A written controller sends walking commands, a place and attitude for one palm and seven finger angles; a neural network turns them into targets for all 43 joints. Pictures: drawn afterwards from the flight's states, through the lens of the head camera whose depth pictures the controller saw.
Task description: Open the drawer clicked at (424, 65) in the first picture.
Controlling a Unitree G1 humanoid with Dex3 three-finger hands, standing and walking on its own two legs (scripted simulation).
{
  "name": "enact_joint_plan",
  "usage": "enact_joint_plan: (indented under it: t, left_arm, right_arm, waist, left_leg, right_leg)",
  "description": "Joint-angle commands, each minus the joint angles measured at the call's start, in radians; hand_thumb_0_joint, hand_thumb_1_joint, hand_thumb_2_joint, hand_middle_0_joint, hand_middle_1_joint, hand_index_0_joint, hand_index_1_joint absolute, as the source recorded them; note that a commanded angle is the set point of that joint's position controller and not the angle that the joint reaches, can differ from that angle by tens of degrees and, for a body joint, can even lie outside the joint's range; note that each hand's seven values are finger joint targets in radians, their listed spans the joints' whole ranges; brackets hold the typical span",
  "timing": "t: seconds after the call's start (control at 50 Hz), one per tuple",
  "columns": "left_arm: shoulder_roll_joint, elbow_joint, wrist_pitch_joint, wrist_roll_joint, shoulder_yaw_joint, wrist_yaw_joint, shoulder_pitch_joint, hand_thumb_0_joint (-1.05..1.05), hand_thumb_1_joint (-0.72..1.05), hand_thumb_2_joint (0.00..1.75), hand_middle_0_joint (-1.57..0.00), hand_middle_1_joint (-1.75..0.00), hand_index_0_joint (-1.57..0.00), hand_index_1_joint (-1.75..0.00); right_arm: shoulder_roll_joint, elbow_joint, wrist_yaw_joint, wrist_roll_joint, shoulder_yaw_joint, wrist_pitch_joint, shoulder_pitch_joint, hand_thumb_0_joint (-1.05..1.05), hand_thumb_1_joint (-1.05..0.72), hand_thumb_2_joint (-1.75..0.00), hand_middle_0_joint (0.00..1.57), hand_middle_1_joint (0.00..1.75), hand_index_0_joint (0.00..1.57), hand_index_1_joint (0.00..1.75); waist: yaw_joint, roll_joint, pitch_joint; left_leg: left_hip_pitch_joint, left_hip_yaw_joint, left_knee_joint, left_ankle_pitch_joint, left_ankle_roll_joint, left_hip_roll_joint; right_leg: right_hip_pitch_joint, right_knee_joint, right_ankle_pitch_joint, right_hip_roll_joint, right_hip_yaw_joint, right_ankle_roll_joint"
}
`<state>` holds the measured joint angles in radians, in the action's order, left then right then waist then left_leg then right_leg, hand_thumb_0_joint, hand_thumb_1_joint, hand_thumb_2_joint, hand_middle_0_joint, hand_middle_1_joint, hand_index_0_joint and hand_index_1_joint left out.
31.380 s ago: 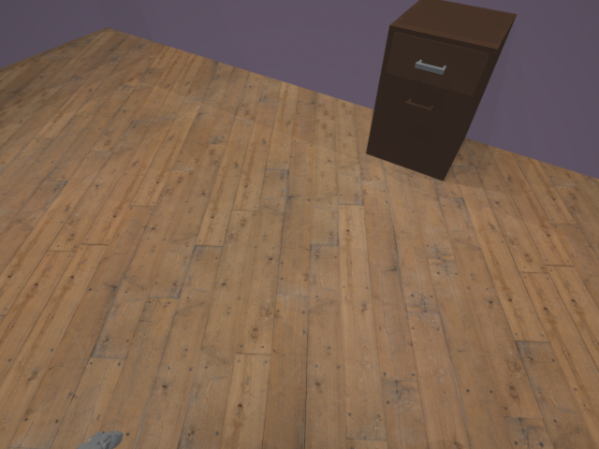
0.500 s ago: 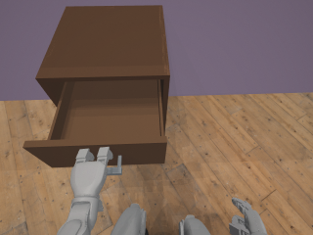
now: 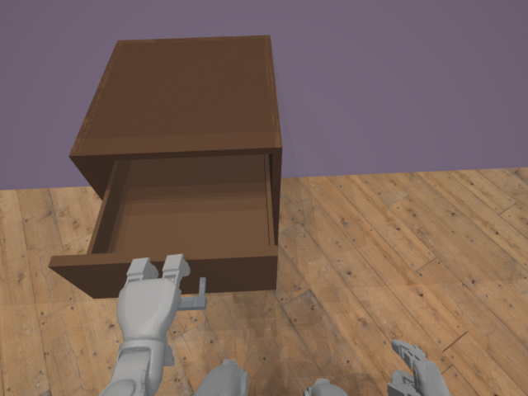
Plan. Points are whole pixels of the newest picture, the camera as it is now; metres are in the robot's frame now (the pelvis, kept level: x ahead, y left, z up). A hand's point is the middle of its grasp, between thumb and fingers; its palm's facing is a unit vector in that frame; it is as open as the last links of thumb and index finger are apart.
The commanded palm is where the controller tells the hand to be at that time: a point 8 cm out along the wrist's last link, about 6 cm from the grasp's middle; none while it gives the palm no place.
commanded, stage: lift the hand off the handle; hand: left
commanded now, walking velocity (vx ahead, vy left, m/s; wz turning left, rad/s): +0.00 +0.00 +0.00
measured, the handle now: (174, 294) +0.30 +0.20 -0.12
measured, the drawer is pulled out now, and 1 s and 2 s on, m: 0.23 0.23 0.23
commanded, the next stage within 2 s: draw the hand back to the body in 1.16 s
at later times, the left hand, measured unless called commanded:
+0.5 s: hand (157, 307) +0.25 +0.19 -0.02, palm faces -0.02 -0.09 -1.00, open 13.8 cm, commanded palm +0.23 +0.18 +0.03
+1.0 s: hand (150, 301) +0.25 +0.19 +0.01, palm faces +0.01 -0.11 -0.99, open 13.9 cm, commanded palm +0.23 +0.19 +0.07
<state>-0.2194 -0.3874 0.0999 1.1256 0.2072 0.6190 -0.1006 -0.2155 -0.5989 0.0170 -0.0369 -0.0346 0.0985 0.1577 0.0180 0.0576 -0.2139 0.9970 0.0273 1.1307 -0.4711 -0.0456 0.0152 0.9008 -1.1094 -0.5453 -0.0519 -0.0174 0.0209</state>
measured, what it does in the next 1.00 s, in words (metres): stands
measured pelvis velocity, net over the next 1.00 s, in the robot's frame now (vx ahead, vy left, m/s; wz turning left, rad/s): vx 0.01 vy -0.02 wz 0.00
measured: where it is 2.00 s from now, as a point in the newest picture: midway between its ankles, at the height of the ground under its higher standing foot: outside the picture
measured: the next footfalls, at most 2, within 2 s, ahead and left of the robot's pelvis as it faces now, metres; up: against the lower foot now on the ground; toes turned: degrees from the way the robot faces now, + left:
none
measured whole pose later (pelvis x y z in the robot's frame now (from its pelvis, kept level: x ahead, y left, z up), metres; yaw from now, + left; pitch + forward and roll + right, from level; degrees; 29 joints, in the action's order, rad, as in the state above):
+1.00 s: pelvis +0.01 -0.02 +0.04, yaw +0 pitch +11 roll +0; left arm -0.26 -0.23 0.08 1.07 0.18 0.51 -0.20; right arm -0.24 -0.58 0.03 -0.01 -0.04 0.10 0.18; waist 0.02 0.07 -0.17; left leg 0.71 0.04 0.90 -0.40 -0.02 0.01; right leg 0.63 -0.91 -0.47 -0.05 0.00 0.04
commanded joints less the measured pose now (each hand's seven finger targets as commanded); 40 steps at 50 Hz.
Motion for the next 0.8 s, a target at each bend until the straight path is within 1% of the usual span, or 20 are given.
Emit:
enact_joint_plan:
  t: [0.0, 0.04, 0.06, 0.1, 0.16, 0.2, 0.26, 0.3, 0.32, 0.34, 0.38, 0.42, 0.48, 0.5, 0.52, 0.56, 0.6, 0.62, 0.7, 0.78]
  left_arm:
    - [-0.100, 0.186, 0.006, 0.000, -0.059, 0.042, 0.115, 0.00, -0.50, 0.30, -0.30, -1.20, -0.30, -1.20]
    - [-0.090, 0.201, 0.006, 0.003, -0.040, 0.038, 0.125, 0.00, -0.50, 0.30, -0.30, -1.20, -0.30, -1.20]
    - [-0.089, 0.191, 0.009, 0.002, -0.041, 0.036, 0.127, 0.00, -0.50, 0.30, -0.30, -1.20, -0.30, -1.20]
    - [-0.097, 0.220, 0.007, 0.000, -0.046, 0.031, 0.118, 0.00, -0.50, 0.30, -0.30, -1.20, -0.30, -1.20]
    - [-0.072, 0.230, 0.009, -0.008, -0.020, 0.023, 0.076, 0.00, -0.50, 0.30, -0.30, -1.20, -0.30, -1.20]
    - [-0.111, 0.216, 0.009, -0.006, -0.061, 0.021, 0.090, 0.00, -0.50, 0.30, -0.30, -1.20, -0.30, -1.20]
    - [-0.102, 0.225, 0.010, -0.003, -0.055, 0.022, 0.064, 0.00, -0.50, 0.30, -0.30, -1.20, -0.30, -1.20]
    - [-0.122, 0.232, 0.014, -0.005, -0.076, 0.020, 0.055, 0.00, -0.50, 0.30, -0.30, -1.20, -0.30, -1.20]
    - [-0.105, 0.228, 0.018, -0.009, -0.056, 0.015, 0.055, 0.00, -0.50, 0.30, -0.30, -1.20, -0.30, -1.20]
    - [-0.126, 0.231, 0.016, -0.011, -0.074, 0.014, 0.089, 0.00, -0.50, 0.30, -0.30, -1.20, -0.30, -1.20]
    - [-0.116, 0.227, 0.015, -0.013, -0.060, 0.005, 0.116, 0.00, -0.50, 0.30, -0.30, -1.20, -0.30, -1.20]
    - [-0.132, 0.236, 0.009, -0.020, -0.074, -0.004, 0.116, 0.00, -0.50, 0.30, -0.30, -1.20, -0.30, -1.20]
    - [-0.132, 0.253, -0.004, -0.034, -0.067, -0.022, 0.126, 0.00, -0.50, 0.30, -0.30, -1.20, -0.30, -1.20]
    - [-0.164, 0.260, -0.009, -0.037, -0.101, -0.024, 0.110, 0.00, -0.50, 0.30, -0.30, -1.20, -0.30, -1.20]
    - [-0.143, 0.257, -0.010, -0.035, -0.081, -0.029, 0.086, 0.00, -0.50, 0.30, -0.30, -1.20, -0.30, -1.20]
    - [-0.140, 0.247, -0.009, -0.043, -0.082, -0.036, 0.061, 0.00, -0.50, 0.30, -0.30, -1.20, -0.30, -1.20]
    - [-0.181, 0.248, -0.008, -0.046, -0.127, -0.040, 0.047, 0.00, -0.50, 0.30, -0.30, -1.20, -0.30, -1.20]
    - [-0.159, 0.246, -0.007, -0.044, -0.107, -0.043, 0.049, 0.00, -0.50, 0.30, -0.30, -1.20, -0.30, -1.20]
    - [-0.189, 0.287, -0.012, -0.051, -0.131, -0.051, 0.040, 0.00, -0.50, 0.30, -0.30, -1.20, -0.30, -1.20]
    - [-0.164, 0.320, -0.023, -0.051, -0.100, -0.058, 0.062, 0.00, -0.50, 0.30, -0.30, -1.20, -0.30, -1.20]
  right_arm:
    - [-0.125, 0.145, -0.009, -0.002, -0.039, -0.034, -0.048, 0.00, -0.90, -0.90, 0.20, 0.30, 0.20, 0.30]
    - [-0.124, 0.150, -0.006, 0.000, -0.039, -0.033, -0.052, 0.00, -0.90, -0.90, 0.20, 0.30, 0.20, 0.30]
    - [-0.123, 0.150, -0.007, 0.002, -0.041, -0.033, -0.051, 0.00, -0.90, -0.90, 0.20, 0.30, 0.20, 0.30]
    - [-0.126, 0.158, -0.004, 0.002, -0.041, -0.032, -0.051, 0.00, -0.90, -0.90, 0.20, 0.30, 0.20, 0.30]
    - [-0.120, 0.170, 0.000, 0.006, -0.041, -0.029, -0.057, 0.00, -0.90, -0.90, 0.20, 0.30, 0.20, 0.30]
    - [-0.126, 0.162, -0.002, 0.004, -0.038, -0.026, -0.049, 0.00, -0.90, -0.90, 0.20, 0.30, 0.20, 0.30]
    - [-0.120, 0.171, 0.001, 0.008, -0.039, -0.027, -0.057, 0.00, -0.90, -0.90, 0.20, 0.30, 0.20, 0.30]
    - [-0.123, 0.174, 0.002, 0.009, -0.037, -0.025, -0.057, 0.00, -0.90, -0.90, 0.20, 0.30, 0.20, 0.30]
    - [-0.120, 0.174, 0.002, 0.012, -0.037, -0.026, -0.060, 0.00, -0.90, -0.90, 0.20, 0.30, 0.20, 0.30]
    - [-0.122, 0.169, 0.002, 0.012, -0.037, -0.025, -0.058, 0.00, -0.90, -0.90, 0.20, 0.30, 0.20, 0.30]
    - [-0.121, 0.168, -0.001, 0.013, -0.035, -0.029, -0.062, 0.00, -0.90, -0.90, 0.20, 0.30, 0.20, 0.30]
    - [-0.121, 0.168, -0.006, 0.017, -0.037, -0.032, -0.059, 0.00, -0.90, -0.90, 0.20, 0.30, 0.20, 0.30]
    - [-0.120, 0.167, -0.007, 0.017, -0.036, -0.037, -0.062, 0.00, -0.90, -0.90, 0.20, 0.30, 0.20, 0.30]
    - [-0.122, 0.168, -0.009, 0.017, -0.036, -0.036, -0.057, 0.00, -0.90, -0.90, 0.20, 0.30, 0.20, 0.30]
    - [-0.119, 0.170, -0.009, 0.019, -0.037, -0.036, -0.055, 0.00, -0.90, -0.90, 0.20, 0.30, 0.20, 0.30]
    - [-0.118, 0.171, -0.006, 0.021, -0.038, -0.036, -0.058, 0.00, -0.90, -0.90, 0.20, 0.30, 0.20, 0.30]
    - [-0.123, 0.174, -0.005, 0.021, -0.035, -0.033, -0.058, 0.00, -0.90, -0.90, 0.20, 0.30, 0.20, 0.30]
    - [-0.120, 0.169, -0.006, 0.023, -0.037, -0.034, -0.058, 0.00, -0.90, -0.90, 0.20, 0.30, 0.20, 0.30]
    - [-0.123, 0.180, -0.003, 0.022, -0.036, -0.035, -0.066, 0.00, -0.90, -0.90, 0.20, 0.30, 0.20, 0.30]
    - [-0.122, 0.175, 0.000, 0.022, -0.039, -0.040, -0.066, 0.00, -0.90, -0.90, 0.20, 0.30, 0.20, 0.30]
  waist:
    - [-0.024, -0.056, -0.256]
    - [-0.021, -0.027, -0.253]
    - [-0.025, -0.037, -0.228]
    - [-0.015, -0.026, -0.254]
    - [-0.015, -0.027, -0.236]
    - [-0.018, -0.066, -0.223]
    - [-0.008, -0.043, -0.217]
    - [-0.004, -0.052, -0.213]
    - [-0.012, -0.042, -0.191]
    - [-0.016, -0.064, -0.195]
    - [-0.026, -0.069, -0.184]
    - [-0.017, -0.039, -0.176]
    - [-0.025, -0.055, -0.184]
    - [-0.015, -0.048, -0.200]
    - [-0.014, -0.040, -0.186]
    - [-0.014, -0.065, -0.170]
    - [-0.004, -0.075, -0.172]
    - [-0.012, -0.073, -0.156]
    - [-0.004, -0.062, -0.163]
    - [-0.017, -0.050, -0.148]
  left_leg:
    - [-0.370, -0.038, -0.152, 0.250, 0.003, -0.010]
    - [-0.384, -0.036, -0.163, 0.241, 0.003, -0.011]
    - [-0.387, -0.035, -0.169, 0.235, 0.003, -0.010]
    - [-0.412, -0.038, -0.179, 0.259, 0.003, -0.008]
    - [-0.426, -0.032, -0.193, 0.259, 0.001, -0.013]
    - [-0.410, -0.032, -0.196, 0.249, 0.001, -0.012]
    - [-0.418, -0.023, -0.207, 0.242, 0.001, -0.017]
    - [-0.420, -0.023, -0.214, 0.255, 0.002, -0.018]
    - [-0.423, -0.019, -0.219, 0.247, 0.000, -0.020]
    - [-0.418, -0.016, -0.216, 0.242, -0.002, -0.019]
    - [-0.415, -0.018, -0.224, 0.215, -0.003, -0.020]
    - [-0.433, -0.016, -0.237, 0.211, -0.003, -0.023]
    - [-0.446, -0.009, -0.241, 0.222, -0.007, -0.022]
    - [-0.448, -0.012, -0.245, 0.232, -0.005, -0.023]
    - [-0.457, -0.011, -0.252, 0.241, -0.004, -0.026]
    - [-0.447, -0.007, -0.257, 0.233, -0.004, -0.025]
    - [-0.436, -0.008, -0.263, 0.241, -0.002, -0.028]
    - [-0.445, -0.005, -0.267, 0.241, -0.003, -0.027]
    - [-0.460, -0.005, -0.279, 0.252, -0.003, -0.028]
    - [-0.490, -0.004, -0.290, 0.250, -0.004, -0.024]
  right_leg:
    - [-0.052, 0.198, 0.288, -0.015, -0.005, 0.040]
    - [-0.050, 0.201, 0.271, -0.013, -0.008, 0.041]
    - [-0.050, 0.210, 0.268, -0.013, -0.007, 0.042]
    - [-0.068, 0.214, 0.282, -0.014, -0.006, 0.043]
    - [-0.093, 0.230, 0.290, -0.013, -0.007, 0.044]
    - [-0.102, 0.240, 0.293, -0.013, -0.001, 0.040]
    - [-0.124, 0.248, 0.299, -0.011, 0.003, 0.041]
    - [-0.144, 0.256, 0.321, -0.011, 0.011, 0.041]
    - [-0.148, 0.266, 0.324, -0.010, 0.012, 0.040]
    - [-0.149, 0.271, 0.326, -0.007, 0.016, 0.035]
    - [-0.147, 0.282, 0.294, -0.005, 0.017, 0.031]
    - [-0.160, 0.295, 0.287, -0.008, 0.027, 0.036]
    - [-0.181, 0.311, 0.314, -0.003, 0.030, 0.030]
    - [-0.199, 0.311, 0.323, -0.005, 0.039, 0.033]
    - [-0.204, 0.309, 0.337, -0.007, 0.036, 0.036]
    - [-0.217, 0.323, 0.339, -0.004, 0.035, 0.031]
    - [-0.239, 0.326, 0.357, -0.004, 0.044, 0.031]
    - [-0.237, 0.330, 0.365, -0.005, 0.044, 0.030]
    - [-0.261, 0.345, 0.379, -0.001, 0.052, 0.030]
    - [-0.242, 0.355, 0.357, -0.002, 0.044, 0.029]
